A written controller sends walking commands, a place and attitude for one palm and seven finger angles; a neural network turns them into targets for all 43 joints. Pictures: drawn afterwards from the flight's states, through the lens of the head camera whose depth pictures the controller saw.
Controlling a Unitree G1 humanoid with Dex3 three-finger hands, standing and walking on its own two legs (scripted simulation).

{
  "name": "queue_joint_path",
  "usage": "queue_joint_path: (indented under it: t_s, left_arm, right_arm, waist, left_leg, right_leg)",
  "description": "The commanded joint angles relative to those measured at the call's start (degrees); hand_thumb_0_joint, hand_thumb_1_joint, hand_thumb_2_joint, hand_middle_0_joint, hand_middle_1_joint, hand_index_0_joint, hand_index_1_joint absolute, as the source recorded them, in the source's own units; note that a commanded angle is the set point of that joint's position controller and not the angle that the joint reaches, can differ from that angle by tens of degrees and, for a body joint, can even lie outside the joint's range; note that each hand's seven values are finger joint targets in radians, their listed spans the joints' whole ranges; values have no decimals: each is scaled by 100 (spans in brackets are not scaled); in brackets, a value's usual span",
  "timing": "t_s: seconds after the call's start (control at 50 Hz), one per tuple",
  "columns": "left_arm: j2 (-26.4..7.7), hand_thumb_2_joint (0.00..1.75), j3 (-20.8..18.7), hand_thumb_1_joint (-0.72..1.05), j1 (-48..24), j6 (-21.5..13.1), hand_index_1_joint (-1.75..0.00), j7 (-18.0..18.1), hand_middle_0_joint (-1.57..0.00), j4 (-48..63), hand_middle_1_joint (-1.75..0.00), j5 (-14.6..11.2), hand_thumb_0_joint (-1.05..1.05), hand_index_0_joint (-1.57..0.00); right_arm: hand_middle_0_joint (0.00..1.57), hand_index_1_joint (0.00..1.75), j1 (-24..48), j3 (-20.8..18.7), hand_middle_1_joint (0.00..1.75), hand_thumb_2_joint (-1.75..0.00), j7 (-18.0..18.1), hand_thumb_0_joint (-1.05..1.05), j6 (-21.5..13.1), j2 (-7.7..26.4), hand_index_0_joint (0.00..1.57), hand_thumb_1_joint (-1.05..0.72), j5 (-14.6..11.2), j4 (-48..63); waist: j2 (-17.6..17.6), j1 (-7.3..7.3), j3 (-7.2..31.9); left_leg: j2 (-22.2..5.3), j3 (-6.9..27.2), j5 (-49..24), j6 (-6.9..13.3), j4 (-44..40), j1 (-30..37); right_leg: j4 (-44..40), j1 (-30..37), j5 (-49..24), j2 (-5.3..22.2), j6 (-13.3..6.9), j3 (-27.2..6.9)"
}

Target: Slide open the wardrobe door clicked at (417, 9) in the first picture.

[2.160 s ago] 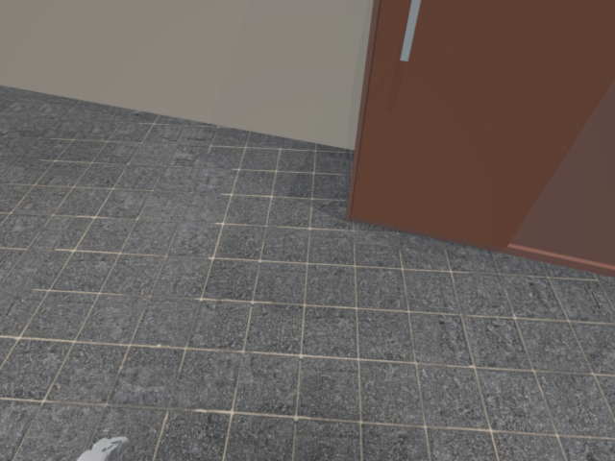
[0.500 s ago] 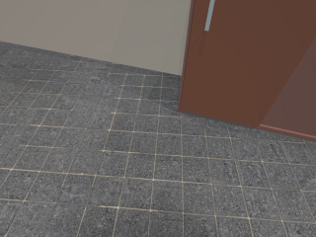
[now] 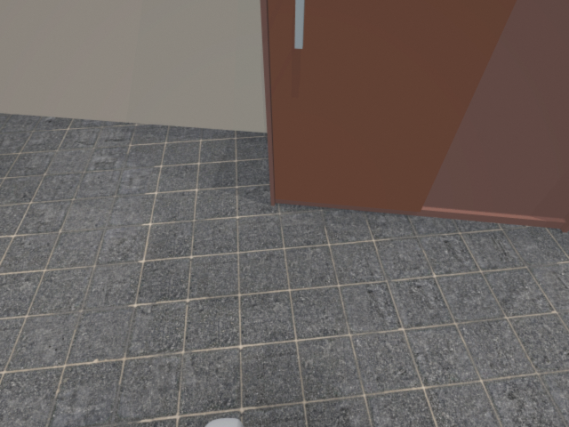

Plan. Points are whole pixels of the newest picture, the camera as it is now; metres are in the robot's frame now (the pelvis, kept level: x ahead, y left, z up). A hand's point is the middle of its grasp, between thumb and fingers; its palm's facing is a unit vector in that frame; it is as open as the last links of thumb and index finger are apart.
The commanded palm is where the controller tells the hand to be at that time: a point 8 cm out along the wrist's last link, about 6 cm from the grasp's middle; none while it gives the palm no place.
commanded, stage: walk to a spot facing it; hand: left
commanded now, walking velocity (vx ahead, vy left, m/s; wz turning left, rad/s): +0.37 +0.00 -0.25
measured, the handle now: out of the picture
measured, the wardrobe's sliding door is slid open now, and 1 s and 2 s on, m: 0.00 0.00 0.00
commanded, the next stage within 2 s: turn to face it in 0.92 s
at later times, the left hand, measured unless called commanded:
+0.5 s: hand (154, 371) +0.23 +0.26 -0.18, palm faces -0.12 -0.98 -0.15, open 7.4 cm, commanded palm none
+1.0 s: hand (245, 238) +0.53 +0.15 -0.17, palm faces -0.46 -0.87 -0.19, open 7.3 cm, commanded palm none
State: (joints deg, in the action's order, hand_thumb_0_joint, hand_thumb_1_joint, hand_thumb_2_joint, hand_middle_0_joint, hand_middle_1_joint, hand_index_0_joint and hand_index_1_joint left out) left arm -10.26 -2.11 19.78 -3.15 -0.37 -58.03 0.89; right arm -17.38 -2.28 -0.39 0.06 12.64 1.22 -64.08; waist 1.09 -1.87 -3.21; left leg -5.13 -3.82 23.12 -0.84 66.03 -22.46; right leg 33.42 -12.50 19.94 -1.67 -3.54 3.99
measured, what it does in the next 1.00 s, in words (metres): walks ahead, turning right: left foot, then right foot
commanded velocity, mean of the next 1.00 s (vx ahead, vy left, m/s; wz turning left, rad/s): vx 0.15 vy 0.00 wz -0.48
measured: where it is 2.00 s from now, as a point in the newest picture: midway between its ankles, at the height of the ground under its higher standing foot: (278, 397)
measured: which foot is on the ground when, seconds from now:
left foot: up 0.00-0.32, down 0.34-0.96, up 0.98-1.00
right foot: down 0.00-0.36, up 0.38-0.94, down 0.96-1.00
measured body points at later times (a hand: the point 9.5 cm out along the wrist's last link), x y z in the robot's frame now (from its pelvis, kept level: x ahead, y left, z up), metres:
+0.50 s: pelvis +0.21 +0.08 +0.00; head +0.23 +0.11 +0.45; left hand +0.23 +0.32 -0.17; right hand +0.25 -0.16 -0.12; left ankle +0.27 +0.14 -0.73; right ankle +0.13 -0.05 -0.62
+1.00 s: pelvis +0.34 +0.05 -0.02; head +0.38 +0.02 +0.43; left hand +0.55 +0.19 -0.16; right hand +0.19 -0.12 -0.17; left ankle +0.27 +0.15 -0.69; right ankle +0.34 -0.06 -0.73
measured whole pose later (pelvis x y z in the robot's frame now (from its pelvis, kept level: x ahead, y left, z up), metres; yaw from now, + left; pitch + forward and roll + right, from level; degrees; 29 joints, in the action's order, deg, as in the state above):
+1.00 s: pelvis +0.34 +0.05 -0.02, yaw -28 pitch +0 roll -1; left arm -9.3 -3.5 6.3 0.3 -0.6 -51.8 1.4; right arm -21.0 -2.6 0.4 0.6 7.7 0.6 -60.7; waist 1.4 1.7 -6.8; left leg -9.3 -19.7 30.1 -1.4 54.5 -12.8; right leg 39.6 -22.9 16.1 0.5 -3.3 7.8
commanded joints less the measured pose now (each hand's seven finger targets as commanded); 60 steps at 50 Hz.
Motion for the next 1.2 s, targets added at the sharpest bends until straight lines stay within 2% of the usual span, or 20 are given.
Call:
queue_joint_path:
  t_s: [0.0,0.22,0.28,0.3,0.32,0.34,0.36,0.42,0.48,0.58,0.82,0.9,0.92,0.94,0.96,0.98,1.02,1.08,1.12,1.18]
  left_arm:
    - [-814,90,-167,90,675,-101,-30,108,-20,-55,-30,47,0,-20]
    - [-747,90,-167,90,895,-136,-30,192,-20,-370,-30,79,0,-20]
    - [-839,90,-227,90,615,-125,-30,185,-20,-314,-30,34,0,-20]
    - [-710,90,-233,90,651,-125,-30,162,-20,-265,-30,2,0,-20]
    - [-360,90,-220,90,1001,-81,-30,101,-20,-179,-30,-60,0,-20]
    - [-334,90,-191,90,763,-112,-30,87,-20,-6,-30,-38,0,-20]
    - [-484,90,-230,90,488,-68,-30,102,-20,-2,-30,0,0,-20]
    - [-291,90,-269,90,117,116,-30,-78,-20,26,-30,107,0,-20]
    - [-65,90,-293,90,342,338,-30,-99,-20,16,-30,122,0,-20]
    - [-102,90,-372,90,-38,500,-30,-118,-20,270,-30,111,0,-20]
    - [-192,90,-281,90,-1540,528,-30,-90,-20,881,-30,73,0,-20]
    - [-474,90,-349,90,-698,357,-30,-40,-20,788,-30,93,0,-20]
    - [-799,90,-422,90,-49,264,-30,-3,-20,630,-30,116,0,-20]
    - [-1442,90,-543,90,443,177,-30,82,-20,535,-30,105,0,-20]
    - [-1702,90,-599,90,565,244,-30,172,-20,436,-30,-53,0,-20]
    - [-1495,90,-562,90,227,296,-30,229,-20,511,-30,-63,0,-20]
    - [-1028,90,-428,90,-484,279,-30,266,-20,721,-30,-35,0,-20]
    - [-777,90,-280,90,-1010,220,-30,294,-20,744,-30,57,0,-20]
    - [-708,90,-216,90,-1074,190,-30,278,-20,673,-30,92,0,-20]
    - [-763,90,-210,90,-902,232,-30,225,-20,511,-30,84,0,-20]
  right_arm:
    - [20,30,668,-119,30,-90,-7,0,-247,277,20,-90,38,786]
    - [20,30,1557,-93,30,-90,-146,0,-343,0,20,-90,-28,1260]
    - [20,30,315,-180,30,-90,-22,0,-417,251,20,-90,6,901]
    - [20,30,-561,-275,30,-90,54,0,-438,602,20,-90,43,643]
    - [20,30,-1266,-451,30,-90,109,0,-458,1354,20,-90,119,519]
    - [20,30,-1464,-417,30,-90,118,0,-405,1441,20,-90,55,481]
    - [20,30,-818,-347,30,-90,127,0,-387,1087,20,-90,23,585]
    - [20,30,192,-112,30,-90,145,0,-499,249,20,-90,-1,791]
    - [20,30,87,-93,30,-90,191,0,-577,119,20,-90,-22,701]
    - [20,30,-102,-101,30,-90,247,0,-561,168,20,-90,-55,683]
    - [20,30,-753,-209,30,-90,259,0,-267,446,20,-90,36,483]
    - [20,30,-532,-298,30,-90,200,0,-202,700,20,-90,-14,669]
    - [20,30,-446,-294,30,-90,134,0,-183,680,20,-90,-75,804]
    - [20,30,-381,-223,30,-90,95,0,-157,296,20,-90,-119,1099]
    - [20,30,39,-187,30,-90,170,0,-116,244,20,-90,-116,1280]
    - [20,30,201,-204,30,-90,205,0,-58,224,20,-90,-115,1315]
    - [20,30,245,-177,30,-90,166,0,14,168,20,-90,-43,1185]
    - [20,30,-328,-104,30,-90,182,0,161,-54,20,-90,2,814]
    - [20,30,-513,-60,30,-90,154,0,163,-176,20,-90,-28,708]
    - [20,30,-190,-20,30,-90,118,0,93,-197,20,-90,-64,762]
  waist:
    - [-404,67,-230]
    - [-904,-95,-333]
    - [-711,516,183]
    - [-260,823,732]
    - [1432,926,1523]
    - [1738,883,1551]
    - [1052,700,994]
    - [488,172,-251]
    - [478,-22,-79]
    - [402,-34,-38]
    - [589,458,-123]
    - [555,-16,612]
    - [-3,-357,1033]
    - [-1480,-459,1542]
    - [-1463,-484,1697]
    - [-782,-320,1269]
    - [-573,-8,982]
    - [-406,462,695]
    - [-457,547,618]
    - [-898,317,457]
  left_leg:
    - [-291,151,-683,-152,68,-1574]
    - [-13,-270,-1234,-54,-2617,-878]
    - [340,-394,-1457,115,-3475,1094]
    - [-36,-10,-1601,240,-3594,2551]
    - [-1743,2143,-1397,746,-3949,3822]
    - [-2476,3284,-1047,1056,-4945,3551]
    - [-2416,2922,-6,1014,-5318,2667]
    - [-1784,1242,-241,597,-5534,737]
    - [-1436,124,-1383,464,-5468,600]
    - [-1378,-607,-3394,396,-5205,1238]
    - [-1710,-1129,-4893,744,-4333,2422]
    - [-1696,-1408,-5829,445,-2650,2277]
    - [-1543,-1495,-4835,160,-1255,1334]
    - [-381,-1419,136,-308,430,-734]
    - [-29,-445,1495,-354,1283,-1183]
    - [-310,60,1116,-309,1311,-1339]
    - [-386,255,339,-280,965,-1072]
    - [-240,218,31,-277,251,-358]
    - [-159,150,-43,-236,-758,191]
    - [77,-74,-144,-191,-2000,385]
  right_leg:
    - [-2065,552,-1592,1635,-778,-2078]
    - [-1834,932,-2802,1278,-522,-1364]
    - [-466,468,-3813,1010,-343,-1115]
    - [721,-227,-3269,770,-188,-996]
    - [2664,-1510,-470,-23,103,-313]
    - [4013,-2045,1245,-153,106,-536]
    - [4461,-2151,908,261,73,-748]
    - [4285,-2015,-180,795,207,-551]
    - [4097,-1907,-682,773,349,-433]
    - [3745,-2579,-1225,804,559,-317]
    - [1338,-2228,-328,585,434,346]
    - [202,-589,-421,212,171,489]
    - [-455,715,-1665,564,-49,3]
    - [-561,2280,-4951,2197,-839,-2573]
    - [-666,2294,-6385,2617,-1374,-2935]
    - [-706,1971,-5645,2469,-1404,-2359]
    - [-1007,988,-4275,1897,-905,-1838]
    - [-1278,-215,-3585,1617,-684,-997]
    - [-1366,-565,-2948,1441,-598,-610]
    - [-1363,-358,-2002,1385,-516,-487]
